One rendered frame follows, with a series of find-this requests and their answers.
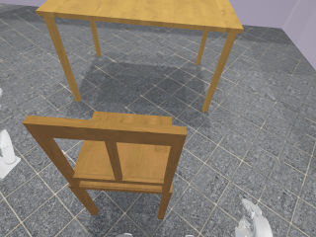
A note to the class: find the robot left hand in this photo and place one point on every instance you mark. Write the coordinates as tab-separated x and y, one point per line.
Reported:
8	160

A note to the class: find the table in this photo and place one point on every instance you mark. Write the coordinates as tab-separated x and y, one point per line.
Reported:
200	15

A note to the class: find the robot right hand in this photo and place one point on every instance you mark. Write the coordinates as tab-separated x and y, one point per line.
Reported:
257	227

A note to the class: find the chair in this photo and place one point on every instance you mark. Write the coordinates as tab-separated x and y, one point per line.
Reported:
126	153

